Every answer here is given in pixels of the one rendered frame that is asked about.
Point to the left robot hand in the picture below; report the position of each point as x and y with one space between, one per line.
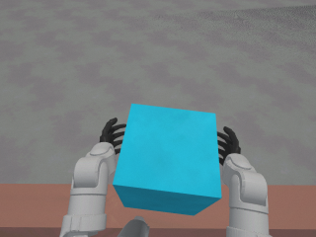
109 136

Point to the right robot forearm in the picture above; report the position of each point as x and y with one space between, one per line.
248 198

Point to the right robot hand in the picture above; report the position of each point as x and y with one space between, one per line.
231 146

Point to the carton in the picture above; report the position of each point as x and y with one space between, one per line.
168 160

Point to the left robot forearm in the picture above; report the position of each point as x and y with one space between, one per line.
86 209

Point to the robot left thigh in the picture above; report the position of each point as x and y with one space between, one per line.
135 228

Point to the robot left shin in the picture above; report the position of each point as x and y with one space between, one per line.
139 218

